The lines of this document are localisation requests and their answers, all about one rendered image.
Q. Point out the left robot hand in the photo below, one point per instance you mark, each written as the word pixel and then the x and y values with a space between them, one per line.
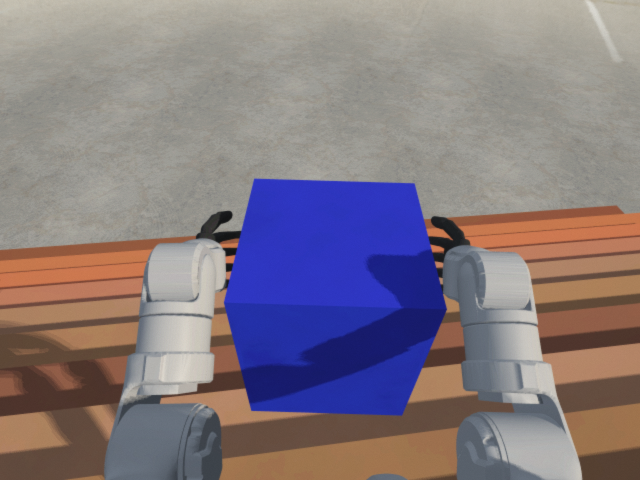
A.
pixel 211 225

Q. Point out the robot right forearm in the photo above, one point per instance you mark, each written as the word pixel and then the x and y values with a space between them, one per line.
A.
pixel 502 347

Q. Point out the right robot hand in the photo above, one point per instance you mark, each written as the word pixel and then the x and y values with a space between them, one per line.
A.
pixel 454 232

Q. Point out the right robot upper arm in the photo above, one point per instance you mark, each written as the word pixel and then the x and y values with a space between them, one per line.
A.
pixel 514 446

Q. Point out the carton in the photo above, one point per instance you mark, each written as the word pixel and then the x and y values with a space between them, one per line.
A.
pixel 334 299

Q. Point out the left robot upper arm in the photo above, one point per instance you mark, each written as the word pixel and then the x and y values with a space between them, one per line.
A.
pixel 166 442

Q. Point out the robot left forearm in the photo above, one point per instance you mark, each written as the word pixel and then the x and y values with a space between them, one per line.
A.
pixel 174 333

